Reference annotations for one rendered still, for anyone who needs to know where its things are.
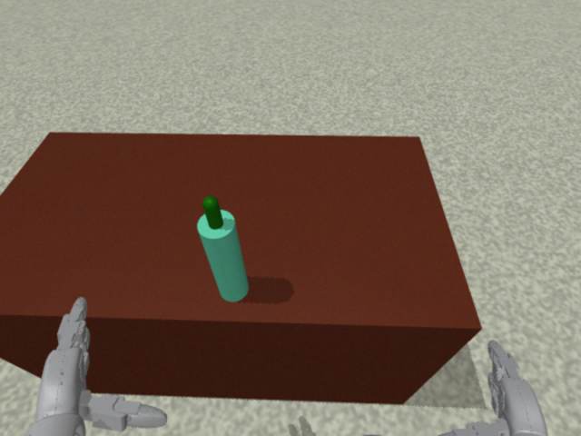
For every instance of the bottle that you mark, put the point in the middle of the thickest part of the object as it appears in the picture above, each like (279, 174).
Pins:
(220, 240)

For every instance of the left robot arm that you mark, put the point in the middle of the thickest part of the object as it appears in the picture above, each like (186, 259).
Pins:
(58, 425)

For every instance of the left robot hand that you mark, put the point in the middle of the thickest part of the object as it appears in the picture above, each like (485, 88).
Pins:
(63, 384)

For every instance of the right robot hand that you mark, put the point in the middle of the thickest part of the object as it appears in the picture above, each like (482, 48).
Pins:
(513, 401)

